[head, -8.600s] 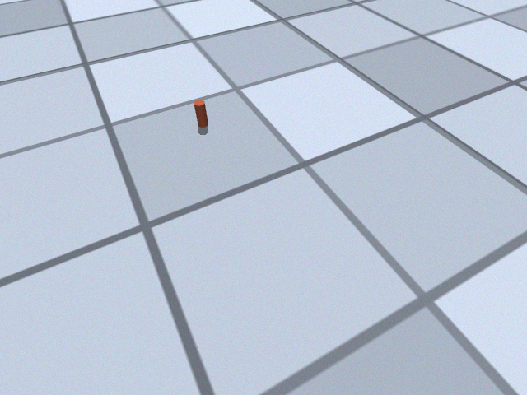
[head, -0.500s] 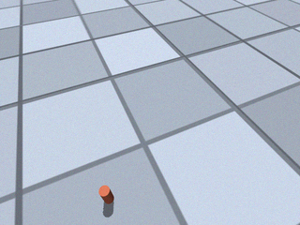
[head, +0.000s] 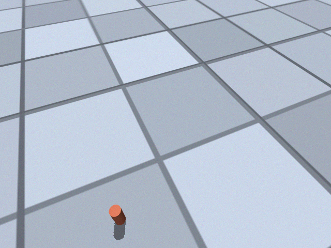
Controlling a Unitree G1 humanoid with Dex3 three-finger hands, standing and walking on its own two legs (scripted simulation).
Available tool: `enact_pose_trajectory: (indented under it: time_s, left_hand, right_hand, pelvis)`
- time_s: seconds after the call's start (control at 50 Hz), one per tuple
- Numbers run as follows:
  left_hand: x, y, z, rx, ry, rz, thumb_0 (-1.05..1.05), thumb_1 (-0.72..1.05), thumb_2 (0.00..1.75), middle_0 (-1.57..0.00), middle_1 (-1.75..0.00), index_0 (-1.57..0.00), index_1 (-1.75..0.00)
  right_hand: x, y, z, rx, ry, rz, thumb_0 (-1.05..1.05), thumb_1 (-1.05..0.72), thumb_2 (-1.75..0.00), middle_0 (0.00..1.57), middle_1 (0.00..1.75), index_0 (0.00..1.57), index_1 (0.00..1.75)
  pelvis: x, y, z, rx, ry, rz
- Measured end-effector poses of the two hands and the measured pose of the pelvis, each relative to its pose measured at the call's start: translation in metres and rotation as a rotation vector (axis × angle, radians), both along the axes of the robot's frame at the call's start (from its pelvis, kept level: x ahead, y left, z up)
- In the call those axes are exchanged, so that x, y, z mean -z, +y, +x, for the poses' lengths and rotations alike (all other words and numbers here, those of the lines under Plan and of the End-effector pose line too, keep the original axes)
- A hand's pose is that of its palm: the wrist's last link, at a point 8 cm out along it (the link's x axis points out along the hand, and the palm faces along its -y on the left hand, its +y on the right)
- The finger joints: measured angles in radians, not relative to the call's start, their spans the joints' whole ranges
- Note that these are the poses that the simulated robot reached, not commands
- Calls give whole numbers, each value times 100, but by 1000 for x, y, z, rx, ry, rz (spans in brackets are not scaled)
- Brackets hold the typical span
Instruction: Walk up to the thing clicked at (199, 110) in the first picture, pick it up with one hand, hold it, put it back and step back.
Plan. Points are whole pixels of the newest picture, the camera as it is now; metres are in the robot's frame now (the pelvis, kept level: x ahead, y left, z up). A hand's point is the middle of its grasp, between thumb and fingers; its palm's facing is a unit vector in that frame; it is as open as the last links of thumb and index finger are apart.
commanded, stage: go down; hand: left
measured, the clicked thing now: (117, 215) +0.41 +0.29 -0.71
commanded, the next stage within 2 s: none
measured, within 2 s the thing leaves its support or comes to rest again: neither
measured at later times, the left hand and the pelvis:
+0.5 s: hand out of the picture +0.14 +0.28 -0.19, palm faces +0.08 -0.94 -0.35, open 15.8 cm; pelvis -0.01 +0.01 -0.05, yaw +0 degrees
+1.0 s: hand out of the picture +0.14 +0.30 -0.21, palm faces +0.13 -0.93 -0.34, open 17.4 cm; pelvis -0.01 +0.02 -0.09, yaw +0 degrees
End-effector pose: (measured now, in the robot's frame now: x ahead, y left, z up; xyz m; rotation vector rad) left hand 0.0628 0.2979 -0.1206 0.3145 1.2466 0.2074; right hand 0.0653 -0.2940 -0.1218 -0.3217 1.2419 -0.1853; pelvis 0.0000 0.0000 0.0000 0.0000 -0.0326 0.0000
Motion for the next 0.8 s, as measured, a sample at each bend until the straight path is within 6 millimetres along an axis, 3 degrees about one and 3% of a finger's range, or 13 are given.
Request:
enact_pose_trajectory:
  time_s: [0.06,0.14,0.22,0.3,0.42,0.58,0.8]
  left_hand:
    - [0,-1,2,-11,-17,-1,0,89,89,-19,-29,-19,-29]
    - [3,-5,30,-49,-104,-16,1,79,79,-13,-22,-14,-21]
    - [10,0,63,-21,-149,-24,0,60,60,-8,-15,-9,-13]
    - [13,9,79,-17,-183,-10,0,36,39,-6,-10,-7,-8]
    - [21,23,75,-34,-166,9,0,2,19,-6,-7,-8,-5]
    - [37,29,62,-47,-181,0,0,-37,5,-7,-6,-9,-4]
    - [41,35,62,-54,-207,6,-1,-55,1,-9,-6,-10,-4]
  right_hand:
    - [-1,1,1,9,-15,0,1,-91,-90,21,30,21,30]
    - [0,12,8,1,-98,14,1,-94,-91,21,30,21,30]
    - [5,25,8,11,-131,35,1,-97,-92,21,30,21,30]
    - [9,35,4,33,-154,50,1,-98,-92,21,30,21,30]
    - [19,42,10,38,-199,59,1,-95,-91,21,30,21,30]
    - [29,50,42,-9,-306,38,1,-91,-90,21,30,21,30]
    - [26,66,83,-71,-448,19,1,-88,-89,21,30,21,30]
  pelvis:
    - [1,0,0,-3,10,0]
    - [6,0,-10,-14,56,-3]
    - [14,-1,-17,-8,118,-5]
    - [22,0,-16,1,157,-7]
    - [37,7,-14,4,201,-16]
    - [59,15,-11,-1,255,-27]
    - [75,17,-7,-10,286,-44]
